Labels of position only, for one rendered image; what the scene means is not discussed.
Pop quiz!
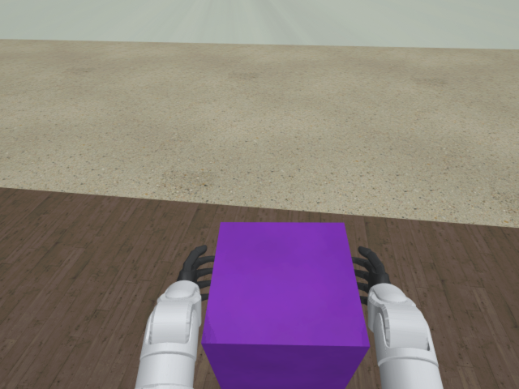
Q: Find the right robot forearm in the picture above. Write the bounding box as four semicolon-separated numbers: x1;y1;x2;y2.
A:
367;283;444;389

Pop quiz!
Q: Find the left robot forearm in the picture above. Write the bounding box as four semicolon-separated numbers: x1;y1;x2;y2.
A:
135;280;201;389

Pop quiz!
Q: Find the right robot hand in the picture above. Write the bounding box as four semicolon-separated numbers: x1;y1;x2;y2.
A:
351;246;391;305

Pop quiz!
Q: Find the carton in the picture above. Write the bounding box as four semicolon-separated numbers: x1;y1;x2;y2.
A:
201;222;370;389

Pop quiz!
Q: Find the left robot hand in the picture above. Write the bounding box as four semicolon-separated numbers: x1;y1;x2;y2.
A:
176;245;215;301

